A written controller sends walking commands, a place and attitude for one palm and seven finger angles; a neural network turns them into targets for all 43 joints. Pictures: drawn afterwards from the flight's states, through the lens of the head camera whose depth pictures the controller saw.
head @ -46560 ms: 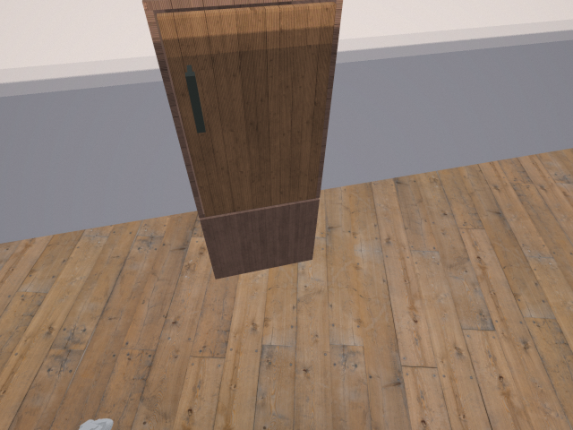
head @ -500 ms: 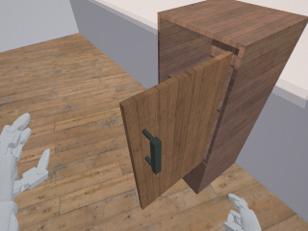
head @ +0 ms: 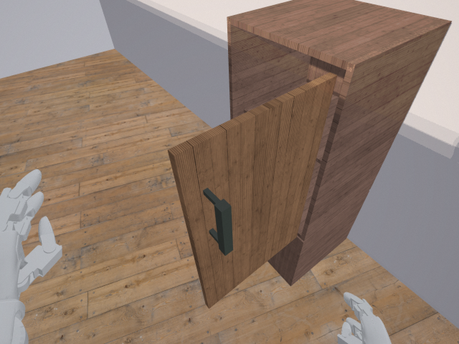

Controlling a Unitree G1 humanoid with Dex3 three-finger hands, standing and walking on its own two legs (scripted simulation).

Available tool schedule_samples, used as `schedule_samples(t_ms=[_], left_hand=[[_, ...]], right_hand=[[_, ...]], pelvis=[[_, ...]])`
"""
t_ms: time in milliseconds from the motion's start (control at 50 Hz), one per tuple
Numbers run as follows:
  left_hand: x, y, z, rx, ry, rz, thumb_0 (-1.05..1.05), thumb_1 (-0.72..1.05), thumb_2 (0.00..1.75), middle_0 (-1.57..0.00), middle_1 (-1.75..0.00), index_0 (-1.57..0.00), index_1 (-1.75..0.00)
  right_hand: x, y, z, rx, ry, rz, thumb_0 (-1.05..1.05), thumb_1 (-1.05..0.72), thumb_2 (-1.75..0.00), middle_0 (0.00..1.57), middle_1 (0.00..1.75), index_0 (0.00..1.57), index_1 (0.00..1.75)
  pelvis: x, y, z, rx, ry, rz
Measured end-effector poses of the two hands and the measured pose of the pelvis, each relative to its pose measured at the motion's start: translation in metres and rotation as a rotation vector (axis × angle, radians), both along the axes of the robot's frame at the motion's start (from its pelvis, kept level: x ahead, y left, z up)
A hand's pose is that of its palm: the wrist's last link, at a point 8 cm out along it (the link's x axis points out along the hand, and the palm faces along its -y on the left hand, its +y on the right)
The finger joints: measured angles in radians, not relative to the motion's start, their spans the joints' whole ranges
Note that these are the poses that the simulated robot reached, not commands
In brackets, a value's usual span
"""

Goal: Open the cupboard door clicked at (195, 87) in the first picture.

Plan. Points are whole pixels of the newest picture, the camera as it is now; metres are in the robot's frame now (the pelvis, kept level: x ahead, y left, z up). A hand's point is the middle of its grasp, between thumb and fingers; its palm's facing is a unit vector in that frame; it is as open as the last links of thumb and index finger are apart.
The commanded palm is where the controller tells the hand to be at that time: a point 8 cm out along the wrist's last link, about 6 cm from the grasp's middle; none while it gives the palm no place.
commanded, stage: step back with the hand held close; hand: left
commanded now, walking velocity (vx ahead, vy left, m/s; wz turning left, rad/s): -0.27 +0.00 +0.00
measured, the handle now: (217, 222) +0.32 +0.07 +0.05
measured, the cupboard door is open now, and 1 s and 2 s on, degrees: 92 92 92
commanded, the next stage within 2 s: stop stepping back and stand still in 1.10 s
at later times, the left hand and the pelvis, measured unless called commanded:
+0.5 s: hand (28, 272) +0.15 +0.28 +0.15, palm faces +0.36 -0.79 -0.51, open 7.4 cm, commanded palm +0.09 +0.32 +0.17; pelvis -0.05 +0.02 -0.01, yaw -1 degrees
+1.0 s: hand out of the picture +0.06 +0.32 +0.16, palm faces +0.47 -0.76 -0.44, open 7.4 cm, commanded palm +0.00 +0.35 +0.17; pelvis -0.14 +0.04 -0.01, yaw +1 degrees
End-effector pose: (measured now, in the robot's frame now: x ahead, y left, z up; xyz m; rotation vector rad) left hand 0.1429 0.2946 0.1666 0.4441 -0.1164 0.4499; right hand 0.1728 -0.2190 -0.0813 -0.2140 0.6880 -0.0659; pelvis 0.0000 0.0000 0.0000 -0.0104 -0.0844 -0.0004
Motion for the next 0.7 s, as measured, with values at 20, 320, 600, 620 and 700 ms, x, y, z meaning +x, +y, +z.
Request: schedule_samples(t_ms=[20,320,600,620,700], left_hand=[[0.000,0.000,0.000,-0.002,-0.001,0.001,0.02,0.89,0.90,-0.21,-0.31,-0.21,-0.30],[0.003,0.004,-0.008,0.086,0.078,-0.117,0.02,0.89,0.90,-0.21,-0.31,-0.21,-0.30],[-0.054,0.028,0.007,0.187,-0.056,-0.083,0.02,0.89,0.90,-0.21,-0.31,-0.21,-0.30],[-0.059,0.029,0.006,0.189,-0.060,-0.072,0.02,0.89,0.90,-0.21,-0.31,-0.21,-0.30],[-0.079,0.029,0.003,0.173,-0.073,-0.041,0.02,0.89,0.90,-0.21,-0.31,-0.21,-0.30]], right_hand=[[0.000,0.000,0.000,0.000,0.000,0.000,0.01,-0.90,-0.90,0.21,0.30,0.21,0.29],[-0.034,-0.019,0.003,-0.056,0.067,-0.136,0.01,-0.90,-0.90,0.21,0.30,0.21,0.29],[-0.087,0.006,-0.004,-0.065,0.037,-0.101,0.01,-0.90,-0.90,0.21,0.30,0.21,0.29],[-0.090,0.008,-0.006,-0.059,0.037,-0.094,0.01,-0.90,-0.90,0.21,0.30,0.21,0.29],[-0.105,0.014,-0.015,-0.045,0.061,-0.068,0.01,-0.90,-0.90,0.21,0.30,0.21,0.30]], pelvis=[[0.000,0.000,0.000,0.000,0.000,0.000],[-0.022,0.012,-0.004,-0.007,0.084,-0.023],[-0.072,0.027,-0.017,-0.003,0.071,-0.002],[-0.075,0.027,-0.019,-0.004,0.068,0.004],[-0.088,0.027,-0.021,-0.011,0.068,0.021]])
